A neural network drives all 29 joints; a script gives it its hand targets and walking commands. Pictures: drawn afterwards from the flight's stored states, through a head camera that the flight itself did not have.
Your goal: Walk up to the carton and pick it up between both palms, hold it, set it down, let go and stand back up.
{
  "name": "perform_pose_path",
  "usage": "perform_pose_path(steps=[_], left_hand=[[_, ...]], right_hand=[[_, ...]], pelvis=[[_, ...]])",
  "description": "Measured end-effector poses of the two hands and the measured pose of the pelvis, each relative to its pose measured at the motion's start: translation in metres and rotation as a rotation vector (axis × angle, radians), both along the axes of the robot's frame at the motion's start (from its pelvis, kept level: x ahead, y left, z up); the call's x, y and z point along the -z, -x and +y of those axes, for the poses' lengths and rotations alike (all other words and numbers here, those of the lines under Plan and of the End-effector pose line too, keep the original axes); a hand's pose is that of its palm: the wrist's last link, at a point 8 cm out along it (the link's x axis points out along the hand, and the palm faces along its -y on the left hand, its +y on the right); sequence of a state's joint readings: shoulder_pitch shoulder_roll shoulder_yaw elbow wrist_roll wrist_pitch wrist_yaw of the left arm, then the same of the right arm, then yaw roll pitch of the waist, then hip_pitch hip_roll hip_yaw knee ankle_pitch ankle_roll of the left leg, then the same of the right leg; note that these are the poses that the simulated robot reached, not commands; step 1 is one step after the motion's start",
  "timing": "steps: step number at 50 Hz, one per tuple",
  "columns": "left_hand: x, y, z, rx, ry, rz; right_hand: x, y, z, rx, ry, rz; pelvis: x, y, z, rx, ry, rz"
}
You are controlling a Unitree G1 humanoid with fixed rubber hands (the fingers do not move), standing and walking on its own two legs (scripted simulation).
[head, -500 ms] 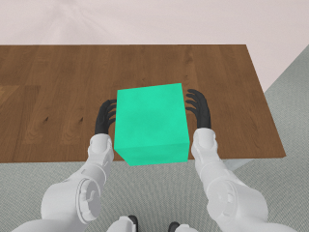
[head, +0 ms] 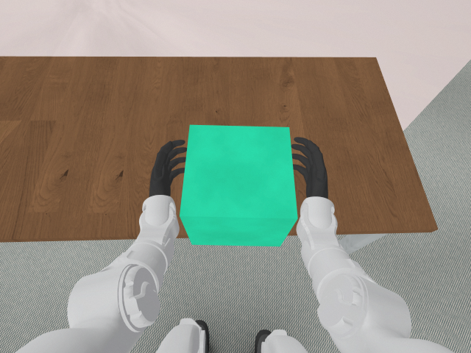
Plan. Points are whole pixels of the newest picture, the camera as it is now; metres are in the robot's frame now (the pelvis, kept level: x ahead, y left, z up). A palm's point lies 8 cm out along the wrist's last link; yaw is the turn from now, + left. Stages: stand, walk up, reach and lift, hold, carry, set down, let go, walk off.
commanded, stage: set down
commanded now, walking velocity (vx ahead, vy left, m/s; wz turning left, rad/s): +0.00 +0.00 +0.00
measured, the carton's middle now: (237, 189) +0.40 +0.01 -0.06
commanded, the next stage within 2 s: none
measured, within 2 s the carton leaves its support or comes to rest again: neither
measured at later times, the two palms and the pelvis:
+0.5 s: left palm (163, 185) +0.39 +0.15 -0.03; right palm (312, 187) +0.39 -0.12 -0.02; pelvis -0.01 +0.00 -0.02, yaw -1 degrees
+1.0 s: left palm (137, 177) +0.40 +0.20 -0.03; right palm (316, 170) +0.43 -0.13 -0.02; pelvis -0.02 +0.00 -0.04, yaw +0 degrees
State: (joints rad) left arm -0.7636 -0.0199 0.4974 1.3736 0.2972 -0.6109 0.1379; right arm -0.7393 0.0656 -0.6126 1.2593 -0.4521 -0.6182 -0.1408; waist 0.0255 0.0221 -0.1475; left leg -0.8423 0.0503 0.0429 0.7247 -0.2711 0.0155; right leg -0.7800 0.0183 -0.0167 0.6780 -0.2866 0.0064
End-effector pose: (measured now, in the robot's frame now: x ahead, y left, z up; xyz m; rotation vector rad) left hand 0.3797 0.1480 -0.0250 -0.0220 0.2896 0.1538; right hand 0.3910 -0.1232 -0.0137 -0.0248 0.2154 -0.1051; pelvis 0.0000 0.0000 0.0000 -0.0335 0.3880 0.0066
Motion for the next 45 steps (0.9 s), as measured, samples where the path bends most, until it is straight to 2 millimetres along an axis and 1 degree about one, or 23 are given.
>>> perform_pose_path(steps=[14, 26, 33, 38, 45], left_hand=[[0.006, -0.004, 0.001, 0.000, -0.006, -0.028], [0.007, -0.006, 0.002, 0.002, -0.016, -0.016], [0.012, -0.013, 0.004, 0.002, -0.021, 0.031], [0.014, -0.016, 0.012, -0.019, -0.008, 0.033], [0.016, -0.015, 0.039, -0.056, -0.027, 0.030]], right_hand=[[0.006, 0.000, 0.001, 0.001, -0.026, -0.020], [0.007, -0.001, 0.001, 0.002, -0.029, -0.020], [0.012, -0.009, 0.000, -0.015, -0.026, 0.030], [0.016, -0.018, 0.000, -0.040, -0.010, 0.053], [0.014, -0.029, -0.002, -0.052, -0.017, 0.047]], pelvis=[[0.010, 0.001, 0.000, 0.008, 0.000, 0.010], [0.016, 0.007, -0.001, 0.013, -0.006, 0.002], [0.024, 0.012, 0.001, 0.024, -0.001, 0.024], [0.033, 0.014, 0.001, 0.024, 0.003, 0.043], [0.042, 0.017, 0.001, 0.008, 0.008, 0.060]])
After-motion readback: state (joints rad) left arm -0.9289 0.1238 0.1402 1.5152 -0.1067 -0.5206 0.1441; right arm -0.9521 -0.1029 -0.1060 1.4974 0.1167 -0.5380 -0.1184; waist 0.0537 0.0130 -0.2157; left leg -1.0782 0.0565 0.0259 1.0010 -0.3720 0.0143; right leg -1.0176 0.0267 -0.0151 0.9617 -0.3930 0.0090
